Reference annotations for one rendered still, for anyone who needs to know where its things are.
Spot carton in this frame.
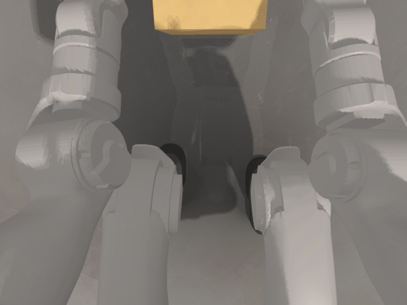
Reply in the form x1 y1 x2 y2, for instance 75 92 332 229
153 0 268 36

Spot robot left forearm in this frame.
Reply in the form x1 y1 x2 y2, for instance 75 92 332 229
24 0 128 133

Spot robot right upper arm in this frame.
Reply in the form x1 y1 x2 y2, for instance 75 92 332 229
307 128 407 305

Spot left robot foot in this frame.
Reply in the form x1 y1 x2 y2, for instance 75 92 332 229
160 144 186 185

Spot robot left upper arm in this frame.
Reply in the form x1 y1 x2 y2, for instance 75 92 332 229
0 117 132 305

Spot right robot thigh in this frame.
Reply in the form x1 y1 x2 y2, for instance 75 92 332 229
251 159 337 305

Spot robot right forearm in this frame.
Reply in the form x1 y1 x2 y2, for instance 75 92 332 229
301 0 407 133

